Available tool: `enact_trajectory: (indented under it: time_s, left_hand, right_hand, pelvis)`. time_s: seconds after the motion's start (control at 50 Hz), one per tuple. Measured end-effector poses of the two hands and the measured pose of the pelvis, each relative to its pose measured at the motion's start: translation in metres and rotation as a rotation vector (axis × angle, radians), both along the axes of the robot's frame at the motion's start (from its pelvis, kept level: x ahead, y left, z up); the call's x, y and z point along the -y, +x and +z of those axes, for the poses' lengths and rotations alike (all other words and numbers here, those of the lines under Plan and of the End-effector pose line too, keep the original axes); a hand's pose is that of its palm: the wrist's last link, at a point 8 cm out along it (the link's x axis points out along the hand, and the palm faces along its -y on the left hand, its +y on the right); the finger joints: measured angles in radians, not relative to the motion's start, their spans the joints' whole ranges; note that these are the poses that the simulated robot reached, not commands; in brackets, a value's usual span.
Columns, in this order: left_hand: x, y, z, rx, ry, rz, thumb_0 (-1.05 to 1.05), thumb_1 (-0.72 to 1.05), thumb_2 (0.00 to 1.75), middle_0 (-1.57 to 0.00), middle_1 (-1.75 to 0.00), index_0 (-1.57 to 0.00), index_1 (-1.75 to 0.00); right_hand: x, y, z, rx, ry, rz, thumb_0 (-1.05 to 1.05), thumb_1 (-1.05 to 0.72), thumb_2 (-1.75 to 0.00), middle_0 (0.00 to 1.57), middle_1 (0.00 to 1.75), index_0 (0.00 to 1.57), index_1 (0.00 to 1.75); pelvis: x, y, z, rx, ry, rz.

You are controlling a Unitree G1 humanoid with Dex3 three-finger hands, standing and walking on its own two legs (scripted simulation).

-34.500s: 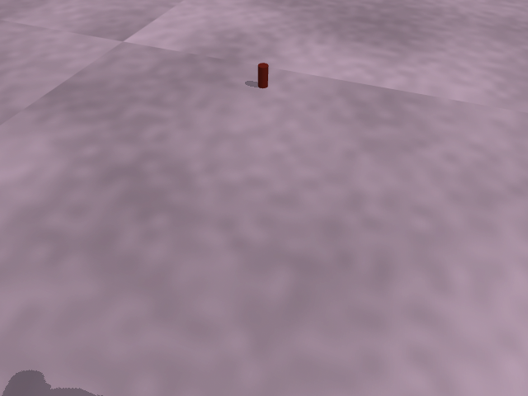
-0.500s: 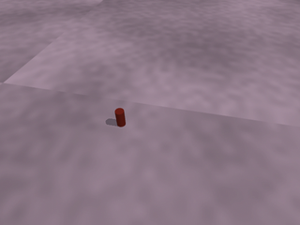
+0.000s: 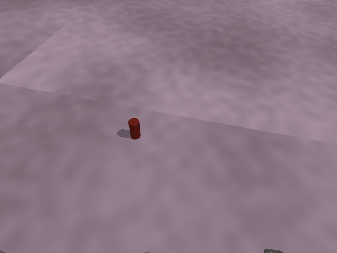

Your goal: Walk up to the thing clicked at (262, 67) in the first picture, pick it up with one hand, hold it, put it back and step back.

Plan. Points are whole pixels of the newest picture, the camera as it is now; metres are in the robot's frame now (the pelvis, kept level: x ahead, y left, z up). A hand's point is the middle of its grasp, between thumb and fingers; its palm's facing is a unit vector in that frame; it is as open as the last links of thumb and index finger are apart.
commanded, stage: step back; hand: left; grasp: from the side
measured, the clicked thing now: (134, 128) +1.03 +0.20 -0.69
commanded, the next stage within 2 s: stand in 0.08 s
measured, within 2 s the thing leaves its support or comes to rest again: neither
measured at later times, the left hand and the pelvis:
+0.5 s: hand out of the picture +0.08 +0.25 -0.15, palm faces -0.03 -0.94 -0.33, open 7.4 cm; pelvis +0.00 +0.00 +0.01, yaw +0 degrees
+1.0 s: hand out of the picture +0.07 +0.24 -0.15, palm faces -0.03 -0.94 -0.34, open 7.4 cm; pelvis +0.00 -0.01 +0.01, yaw +0 degrees
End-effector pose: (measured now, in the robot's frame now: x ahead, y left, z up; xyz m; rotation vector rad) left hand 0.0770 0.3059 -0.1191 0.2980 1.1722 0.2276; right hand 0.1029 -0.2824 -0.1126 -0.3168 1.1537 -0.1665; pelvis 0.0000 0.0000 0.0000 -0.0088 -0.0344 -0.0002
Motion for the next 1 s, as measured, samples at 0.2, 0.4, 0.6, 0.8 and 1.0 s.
enact_trajectory:
  time_s: [0.2, 0.4, 0.6, 0.8, 1.0]
  left_hand:
    - [0.006, 0.025, 0.009, 0.019, -0.006, -0.036, 0.0, 0.91, 0.9, -0.2, -0.3, -0.2, -0.3]
    - [0.014, 0.013, 0.008, -0.018, -0.018, -0.041, 0.0, 0.91, 0.9, -0.21, -0.3, -0.2, -0.3]
    - [0.015, -0.009, 0.008, -0.062, -0.011, -0.031, 0.0, 0.91, 0.9, -0.21, -0.3, -0.2, -0.3]
    - [0.016, -0.02, 0.008, -0.091, -0.007, -0.021, 0.0, 0.91, 0.9, -0.21, -0.3, -0.2, -0.3]
    - [0.019, -0.012, 0.008, -0.078, -0.006, -0.021, 0.0, 0.91, 0.9, -0.21, -0.3, -0.2, -0.3]
  right_hand:
    - [0.003, 0.014, 0.008, 0.034, 0.001, -0.023, 0.0, -0.9, -0.9, 0.2, 0.3, 0.2, 0.3]
    - [0.012, -0.011, 0.007, -0.022, -0.004, -0.048, 0.0, -0.9, -0.9, 0.2, 0.3, 0.2, 0.3]
    - [0.017, -0.038, 0.003, -0.082, 0.001, -0.062, 0.0, -0.9, -0.9, 0.2, 0.3, 0.2, 0.3]
    - [0.02, -0.047, -0.001, -0.11, 0.003, -0.059, 0.0, -0.9, -0.9, 0.2, 0.3, 0.2, 0.3]
    - [0.022, -0.038, 0.0, -0.099, 0.002, -0.047, 0.0, -0.9, -0.9, 0.2, 0.3, 0.2, 0.3]
  pelvis:
    - [-0.003, 0.004, 0.006, 0.006, 0.007, -0.005]
    - [0.0, 0.001, 0.01, 0.009, 0.011, -0.004]
    - [0.005, -0.005, 0.011, 0.007, 0.009, 0.0]
    - [0.007, -0.004, 0.011, -0.003, 0.009, 0.001]
    - [0.01, 0.001, 0.01, -0.005, 0.01, 0.004]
